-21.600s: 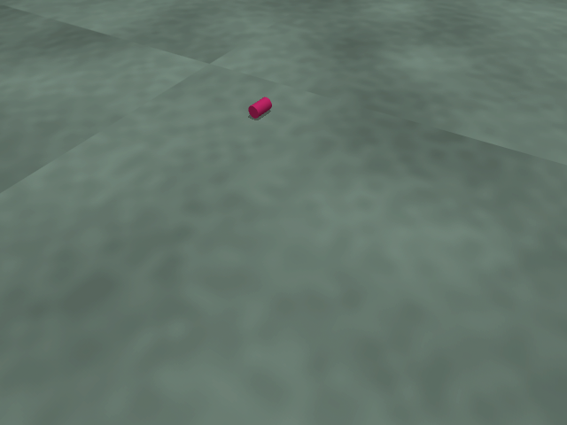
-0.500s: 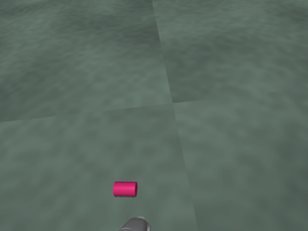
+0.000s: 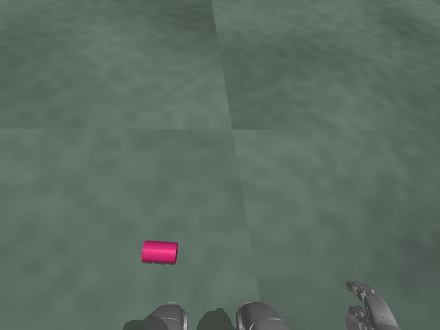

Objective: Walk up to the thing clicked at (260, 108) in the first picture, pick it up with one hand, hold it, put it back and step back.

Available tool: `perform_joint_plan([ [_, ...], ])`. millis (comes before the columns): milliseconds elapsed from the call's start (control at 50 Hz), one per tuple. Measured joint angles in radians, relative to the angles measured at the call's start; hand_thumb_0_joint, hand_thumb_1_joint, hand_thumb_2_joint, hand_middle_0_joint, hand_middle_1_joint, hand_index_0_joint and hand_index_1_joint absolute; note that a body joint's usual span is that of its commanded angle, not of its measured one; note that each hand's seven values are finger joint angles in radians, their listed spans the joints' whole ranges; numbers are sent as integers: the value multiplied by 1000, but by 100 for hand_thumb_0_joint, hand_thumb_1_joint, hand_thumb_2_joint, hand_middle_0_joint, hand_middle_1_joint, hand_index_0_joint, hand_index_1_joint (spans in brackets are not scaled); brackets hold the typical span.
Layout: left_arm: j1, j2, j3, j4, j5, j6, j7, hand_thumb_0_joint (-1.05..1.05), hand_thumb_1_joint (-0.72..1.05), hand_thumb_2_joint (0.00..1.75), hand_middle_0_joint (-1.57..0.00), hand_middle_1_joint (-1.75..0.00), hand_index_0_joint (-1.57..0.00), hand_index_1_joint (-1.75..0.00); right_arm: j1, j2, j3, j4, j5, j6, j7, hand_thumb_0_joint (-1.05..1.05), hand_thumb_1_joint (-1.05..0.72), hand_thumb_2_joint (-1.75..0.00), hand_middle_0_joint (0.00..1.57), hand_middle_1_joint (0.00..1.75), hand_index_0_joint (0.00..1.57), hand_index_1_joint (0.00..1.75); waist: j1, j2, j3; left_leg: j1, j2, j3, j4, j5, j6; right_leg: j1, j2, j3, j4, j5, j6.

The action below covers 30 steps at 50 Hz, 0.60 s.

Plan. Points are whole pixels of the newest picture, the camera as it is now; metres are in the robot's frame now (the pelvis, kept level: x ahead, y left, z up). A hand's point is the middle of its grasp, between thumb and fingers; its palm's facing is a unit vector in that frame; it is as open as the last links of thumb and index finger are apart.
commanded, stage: walk up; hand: left
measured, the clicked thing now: (160, 251) +0.46 +0.21 -0.71
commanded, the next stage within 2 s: none
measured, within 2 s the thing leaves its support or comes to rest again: neither
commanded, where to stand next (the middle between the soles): +0.07 -0.04 m, yaw +0 degrees
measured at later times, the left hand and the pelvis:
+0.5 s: hand out of the picture +0.03 +0.23 -0.12, palm faces -0.01 -0.92 -0.40, open 7.4 cm; pelvis -0.01 -0.04 +0.01, yaw -2 degrees
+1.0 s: hand (100, 316) +0.15 +0.24 -0.15, palm faces -0.01 -0.94 -0.34, open 7.4 cm; pelvis +0.05 -0.03 +0.01, yaw +0 degrees
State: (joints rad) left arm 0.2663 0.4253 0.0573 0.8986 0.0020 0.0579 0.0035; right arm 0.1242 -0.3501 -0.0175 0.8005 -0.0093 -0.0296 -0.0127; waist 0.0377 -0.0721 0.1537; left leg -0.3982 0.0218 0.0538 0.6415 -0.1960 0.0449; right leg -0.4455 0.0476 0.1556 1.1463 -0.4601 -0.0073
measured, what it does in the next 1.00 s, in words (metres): steps on the spot: right foot, then left foot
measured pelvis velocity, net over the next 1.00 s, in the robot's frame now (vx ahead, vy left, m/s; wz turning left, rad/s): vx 0.05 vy -0.03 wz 0.00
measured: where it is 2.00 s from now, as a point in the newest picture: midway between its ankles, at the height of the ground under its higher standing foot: outside the picture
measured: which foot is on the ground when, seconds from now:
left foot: down 0.00-0.24, up 0.26-0.62, down 0.64-1.00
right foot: up 0.00-0.20, down 0.22-0.66, up 0.68-1.00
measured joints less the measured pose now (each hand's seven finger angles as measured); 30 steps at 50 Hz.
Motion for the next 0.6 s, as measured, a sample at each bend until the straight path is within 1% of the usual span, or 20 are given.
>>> perform_joint_plan([
  [60,4,7,11,-1,5,10,-5,0,91,90,-21,-30,-20,-30,3,-16,-11,1,-1,3,-11,0,-90,-89,21,30,21,30,-1,3,11,-17,16,12,9,6,-6,-3,-3,-1,-9,10,7],
  [120,16,13,18,2,10,9,-17,0,91,90,-21,-30,-20,-30,12,-37,-23,4,-10,11,-11,0,-90,-89,21,30,21,30,-5,12,9,-40,37,27,31,4,-9,21,-24,-24,-91,4,8],
  [180,36,10,23,12,11,-2,-32,0,91,90,-21,-30,-20,-30,24,-68,-33,8,-23,27,-3,0,-90,-89,21,30,21,30,-10,39,-9,-70,66,36,75,-11,-12,86,-50,-86,-249,-44,1],
  [200,47,9,26,15,13,-9,-36,0,91,90,-21,-30,-20,-30,30,-78,-36,9,-26,35,1,0,-90,-89,21,30,21,30,-11,48,-20,-84,76,39,95,-19,-15,119,-55,-108,-318,-36,-6],
  [220,51,1,32,23,16,-16,-37,0,91,90,-21,-30,-20,-30,35,-90,-41,13,-28,42,3,0,-90,-89,21,30,21,30,-14,71,-23,-96,90,29,122,-36,-15,138,-45,-124,-356,6,1],
  [240,51,-11,37,30,22,-19,-38,0,91,90,-21,-30,-20,-30,43,-100,-47,22,-28,49,1,0,-90,-89,21,30,21,30,-22,102,-21,-106,100,0,157,-92,-12,150,-28,-143,-362,23,6],
  [260,58,-18,38,29,31,-20,-38,0,91,90,-21,-30,-20,-30,59,-101,-50,35,-24,57,-3,0,-90,-89,21,30,21,30,-25,114,-32,-117,87,-27,194,-178,-15,152,-24,-153,-360,24,5],
  [280,66,-21,35,26,39,-18,-39,0,91,90,-21,-30,-20,-30,80,-96,-51,53,-20,63,-9,0,-90,-89,21,30,21,30,-17,108,-52,-129,53,-58,240,-238,-21,148,-32,-150,-357,20,-3],
  [300,71,-24,32,24,44,-16,-39,0,91,90,-21,-30,-20,-30,97,-91,-50,74,-15,66,-11,0,-91,-89,21,30,21,30,-1,97,-68,-131,17,-81,287,-262,-25,146,-42,-136,-360,18,-14],
  [320,73,-30,29,25,46,-16,-37,1,91,90,-21,-30,-20,-30,109,-90,-49,95,-9,65,-9,0,-91,-89,21,30,21,30,11,90,-78,-125,-9,-96,323,-259,-27,149,-49,-123,-373,25,-19],
  [340,74,-40,25,27,46,-19,-34,1,91,90,-21,-30,-20,-30,121,-91,-48,110,-3,62,-5,0,-91,-89,21,30,21,30,14,92,-86,-114,-26,-109,344,-246,-30,155,-53,-117,-395,40,-18],
  [380,71,-60,19,29,43,-33,-32,1,91,90,-21,-30,-20,-30,152,-94,-46,127,1,51,3,1,-91,-89,21,30,21,30,3,111,-103,-94,-45,-129,377,-225,-38,172,-56,-129,-447,65,-15],
  [420,71,-66,18,15,43,-51,-40,1,90,90,-21,-30,-20,-30,191,-91,-42,141,-2,43,17,1,-91,-89,21,30,21,30,-2,114,-121,-63,-53,-116,381,-223,-43,187,-62,-140,-485,72,-23],
  [480,75,-59,20,-16,36,-82,-44,1,90,90,-21,-30,-20,-31,237,-83,-35,157,-10,37,40,1,-91,-89,21,30,21,30,-2,104,-131,-15,-57,-97,316,-235,-47,219,-74,-154,-538,82,-30],
  [520,76,-50,21,-32,31,-98,-44,1,90,90,-21,-30,-20,-31,245,-79,-34,158,-16,32,50,1,-91,-89,21,30,21,30,-2,99,-121,5,-49,-91,255,-245,-43,244,-81,-164,-569,92,-24],
  [560,78,-37,19,-42,26,-105,-44,0,90,90,-21,-30,-20,-31,239,-76,-34,149,-19,25,58,1,-91,-89,21,30,21,30,-2,92,-104,18,-34,-80,178,-252,-35,267,-88,-172,-589,94,-10],
  [600,79,-20,16,-47,22,-103,-45,0,90,90,-21,-30,-20,-31,226,-73,-35,131,-17,10,62,1,-91,-89,21,30,21,30,-4,82,-86,35,-20,-66,76,-219,-26,286,-97,-178,-592,85,8],
])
